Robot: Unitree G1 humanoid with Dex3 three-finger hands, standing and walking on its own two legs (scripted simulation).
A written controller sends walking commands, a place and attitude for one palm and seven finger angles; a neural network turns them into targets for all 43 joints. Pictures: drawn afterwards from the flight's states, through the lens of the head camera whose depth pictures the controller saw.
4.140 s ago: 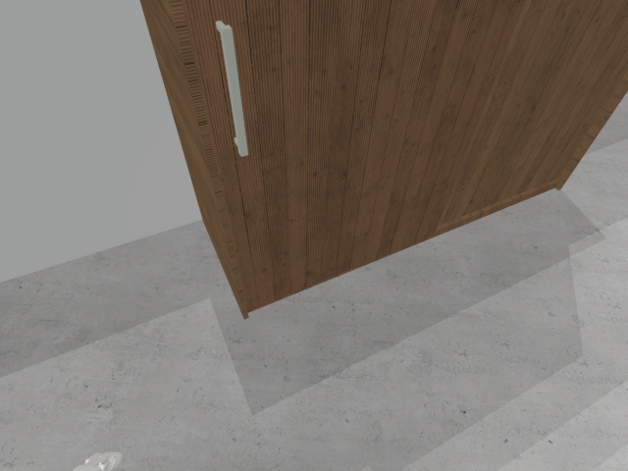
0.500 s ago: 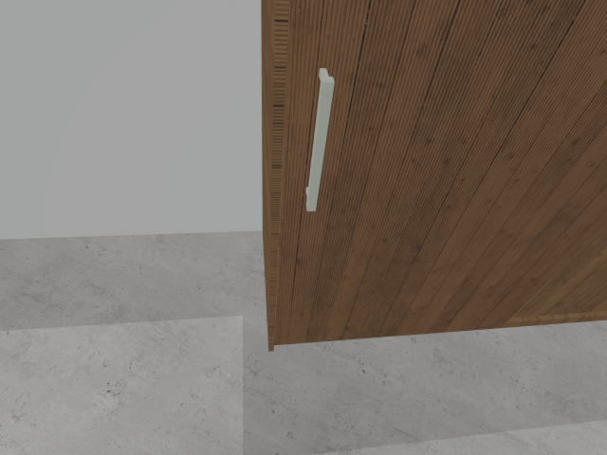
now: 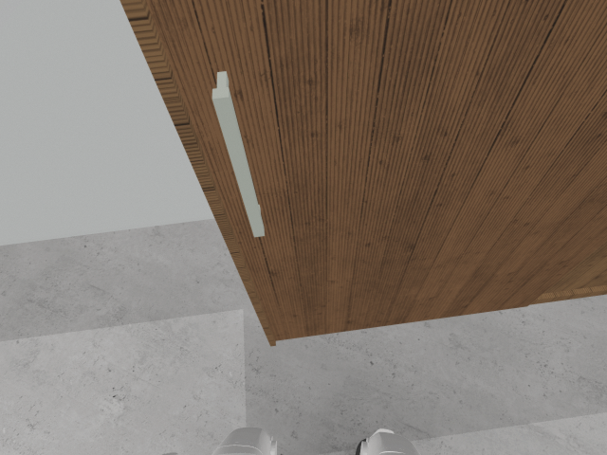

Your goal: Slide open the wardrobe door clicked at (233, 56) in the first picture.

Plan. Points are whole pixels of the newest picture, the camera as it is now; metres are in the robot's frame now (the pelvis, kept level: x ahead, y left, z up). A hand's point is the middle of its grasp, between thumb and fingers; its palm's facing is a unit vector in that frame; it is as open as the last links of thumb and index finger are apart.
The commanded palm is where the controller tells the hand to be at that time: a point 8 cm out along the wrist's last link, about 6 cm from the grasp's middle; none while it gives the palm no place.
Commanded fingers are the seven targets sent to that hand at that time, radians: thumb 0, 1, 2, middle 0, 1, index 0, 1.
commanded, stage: come to a stop and stand still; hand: left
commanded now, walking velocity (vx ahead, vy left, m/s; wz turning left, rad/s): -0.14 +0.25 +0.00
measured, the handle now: (243, 168) +0.44 +0.10 +0.11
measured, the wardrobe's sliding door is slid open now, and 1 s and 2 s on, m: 0.00 0.00 0.00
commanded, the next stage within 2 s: look again from close up in 1.74 s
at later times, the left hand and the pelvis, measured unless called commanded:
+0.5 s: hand out of the picture -0.02 +0.26 -0.16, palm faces +0.09 -0.98 -0.19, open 7.4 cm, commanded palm none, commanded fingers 0.00 0.90 0.90 -0.20 -0.30 -0.20 -0.30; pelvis -0.04 +0.06 +0.02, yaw +1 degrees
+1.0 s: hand out of the picture +0.03 +0.22 -0.17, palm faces +0.03 -0.98 -0.21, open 7.3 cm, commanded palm none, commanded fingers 0.00 0.90 0.90 -0.20 -0.30 -0.20 -0.30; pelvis -0.02 +0.04 +0.00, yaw +0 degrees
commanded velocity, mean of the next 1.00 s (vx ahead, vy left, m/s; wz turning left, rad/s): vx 0.04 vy -0.04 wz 0.00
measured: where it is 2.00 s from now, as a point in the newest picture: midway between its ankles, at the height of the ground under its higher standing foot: outside the picture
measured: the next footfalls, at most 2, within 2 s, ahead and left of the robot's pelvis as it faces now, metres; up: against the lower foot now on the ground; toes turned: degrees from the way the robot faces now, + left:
left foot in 0.34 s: -0.03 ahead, +0.16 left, +0.00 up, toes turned +2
right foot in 0.72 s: -0.02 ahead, -0.08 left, +0.00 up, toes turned -2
